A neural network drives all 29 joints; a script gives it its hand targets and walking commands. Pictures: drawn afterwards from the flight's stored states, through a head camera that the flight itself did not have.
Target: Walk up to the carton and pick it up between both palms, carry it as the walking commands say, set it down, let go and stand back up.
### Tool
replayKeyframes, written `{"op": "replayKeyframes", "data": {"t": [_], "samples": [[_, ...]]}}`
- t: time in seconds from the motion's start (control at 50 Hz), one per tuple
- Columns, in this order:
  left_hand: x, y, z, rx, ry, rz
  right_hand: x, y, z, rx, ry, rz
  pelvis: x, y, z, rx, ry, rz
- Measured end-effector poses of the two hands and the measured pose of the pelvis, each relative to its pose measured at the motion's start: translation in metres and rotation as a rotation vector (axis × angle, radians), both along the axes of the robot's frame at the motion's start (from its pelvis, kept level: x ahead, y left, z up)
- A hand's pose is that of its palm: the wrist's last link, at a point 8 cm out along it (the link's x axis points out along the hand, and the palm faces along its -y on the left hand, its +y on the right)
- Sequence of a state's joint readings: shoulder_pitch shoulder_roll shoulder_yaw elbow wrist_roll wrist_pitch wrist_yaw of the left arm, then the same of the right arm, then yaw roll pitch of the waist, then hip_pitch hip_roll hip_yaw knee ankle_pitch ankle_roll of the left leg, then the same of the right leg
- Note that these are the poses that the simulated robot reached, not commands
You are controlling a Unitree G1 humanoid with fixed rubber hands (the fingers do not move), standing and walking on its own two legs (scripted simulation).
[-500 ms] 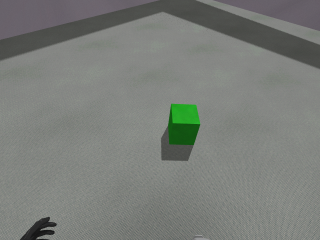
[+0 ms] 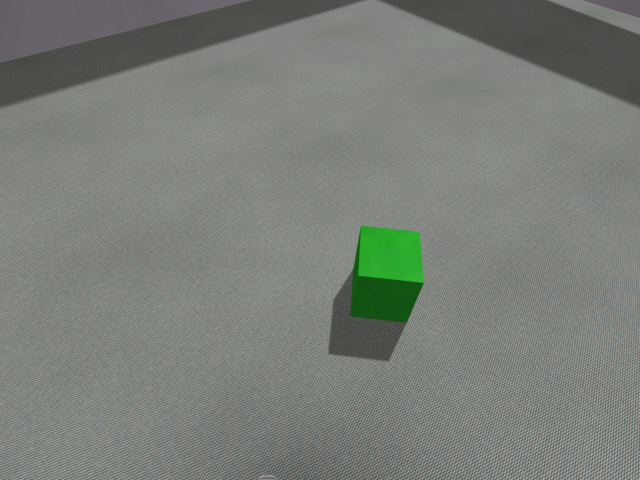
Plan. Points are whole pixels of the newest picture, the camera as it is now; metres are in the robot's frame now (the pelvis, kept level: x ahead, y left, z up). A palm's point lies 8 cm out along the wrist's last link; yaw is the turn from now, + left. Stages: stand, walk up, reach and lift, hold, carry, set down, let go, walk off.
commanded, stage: walk up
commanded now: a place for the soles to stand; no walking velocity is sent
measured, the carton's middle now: (384, 274) +0.87 -0.19 -0.63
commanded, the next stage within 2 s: none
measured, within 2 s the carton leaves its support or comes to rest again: neither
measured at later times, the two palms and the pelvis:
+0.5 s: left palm (158, 388) +0.25 +0.24 -0.05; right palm out of the picture +0.25 -0.46 -0.06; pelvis +0.17 -0.11 +0.01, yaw +0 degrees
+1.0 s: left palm (271, 288) +0.42 +0.12 -0.06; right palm out of the picture +0.35 -0.63 -0.05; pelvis +0.30 -0.24 +0.00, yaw +0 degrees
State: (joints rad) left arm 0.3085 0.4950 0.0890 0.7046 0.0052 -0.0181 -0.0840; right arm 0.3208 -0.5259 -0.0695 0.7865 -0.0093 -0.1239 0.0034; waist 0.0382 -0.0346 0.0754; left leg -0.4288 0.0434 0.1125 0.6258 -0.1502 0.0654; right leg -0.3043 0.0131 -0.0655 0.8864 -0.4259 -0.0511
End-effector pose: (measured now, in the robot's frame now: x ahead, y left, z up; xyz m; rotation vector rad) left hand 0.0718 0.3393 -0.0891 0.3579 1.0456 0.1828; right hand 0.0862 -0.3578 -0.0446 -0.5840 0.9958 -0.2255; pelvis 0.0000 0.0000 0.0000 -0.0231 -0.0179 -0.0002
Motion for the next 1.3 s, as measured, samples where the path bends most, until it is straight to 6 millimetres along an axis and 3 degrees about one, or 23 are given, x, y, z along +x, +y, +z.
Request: {"op": "replayKeyframes", "data": {"t": [0.08, 0.18, 0.26, 0.32, 0.36, 0.44, 0.52, 0.58, 0.66, 0.8, 0.86, 0.92, 0.98, 1.06, 1.16, 1.22, 1.3], "samples": [[0.057, -0.029, 0.001, -0.042, -0.044, -0.071, 0.011, -0.023, 0.027, -0.05, -0.044, -0.052, 0.028, -0.012, 0.009, 0.013, -0.009, -0.005], [0.12, -0.049, 0.016, -0.058, -0.094, -0.118, 0.02, -0.056, 0.049, -0.096, -0.035, -0.074, 0.061, -0.034, 0.018, 0.007, -0.015, -0.008], [0.162, -0.064, 0.03, -0.023, -0.11, -0.132, 0.035, -0.092, 0.047, -0.107, -0.009, -0.101, 0.089, -0.057, 0.018, 0.006, -0.006, -0.014], [0.19, -0.074, 0.037, 0.033, -0.143, -0.13, 0.057, -0.118, 0.03, -0.094, 0.01, -0.106, 0.114, -0.08, 0.008, 0.016, 0.004, -0.009], [0.198, -0.078, 0.036, 0.078, -0.158, -0.106, 0.077, -0.131, 0.012, -0.077, 0.026, -0.103, 0.127, -0.094, -0.002, 0.009, 0.005, -0.011], [0.188, -0.09, 0.037, 0.091, -0.1, -0.035, 0.129, -0.118, -0.011, 0.017, 0.032, -0.069, 0.154, -0.107, 0.003, 0.009, -0.001, -0.005], [0.176, -0.095, 0.034, 0.086, -0.013, 0.015, 0.179, -0.101, -0.016, 0.08, 0.029, -0.002, 0.181, -0.115, 0.01, 0.015, -0.001, 0.002], [0.182, -0.097, 0.023, 0.072, 0.012, 0.036, 0.207, -0.1, -0.018, 0.068, 0.016, 0.028, 0.201, -0.116, 0.003, 0.008, -0.002, 0.012], [0.221, -0.12, 0.01, 0.039, -0.002, 0.008, 0.218, -0.124, -0.006, 0.006, -0.019, -0.006, 0.222, -0.126, 0.0, 0.024, -0.019, 0.014], [0.307, -0.173, 0.018, -0.024, -0.096, -0.094, 0.215, -0.188, 0.036, -0.099, -0.014, -0.067, 0.254, -0.163, 0.012, 0.017, -0.032, 0.005], [0.333, -0.191, 0.023, -0.01, -0.101, -0.111, 0.216, -0.219, 0.039, -0.118, 0.006, -0.092, 0.267, -0.186, 0.011, 0.021, -0.027, 0.004], [0.352, -0.207, 0.026, 0.03, -0.109, -0.113, 0.227, -0.252, 0.027, -0.118, 0.027, -0.103, 0.285, -0.213, 0.003, 0.027, -0.015, 0.006], [0.351, -0.217, 0.026, 0.086, -0.108, -0.082, 0.25, -0.27, 0.004, -0.09, 0.044, -0.109, 0.298, -0.234, -0.006, 0.028, -0.022, 0.006], [0.332, -0.23, 0.035, 0.1, -0.061, -0.007, 0.294, -0.26, -0.015, 0.015, 0.05, -0.064, 0.318, -0.249, 0.003, 0.025, -0.028, 0.014], [0.319, -0.237, 0.038, 0.106, -0.005, 0.056, 0.341, -0.249, -0.019, 0.079, 0.073, 0.013, 0.347, -0.26, 0.01, 0.024, -0.027, 0.038], [0.322, -0.238, 0.034, 0.107, 0.023, 0.078, 0.372, -0.245, -0.018, 0.087, 0.072, 0.036, 0.366, -0.262, 0.011, 0.013, -0.018, 0.053], [0.342, -0.242, 0.017, 0.083, 0.041, 0.081, 0.416, -0.236, -0.015, 0.078, 0.046, 0.072, 0.388, -0.26, 0.007, 0.002, -0.004, 0.079]]}}
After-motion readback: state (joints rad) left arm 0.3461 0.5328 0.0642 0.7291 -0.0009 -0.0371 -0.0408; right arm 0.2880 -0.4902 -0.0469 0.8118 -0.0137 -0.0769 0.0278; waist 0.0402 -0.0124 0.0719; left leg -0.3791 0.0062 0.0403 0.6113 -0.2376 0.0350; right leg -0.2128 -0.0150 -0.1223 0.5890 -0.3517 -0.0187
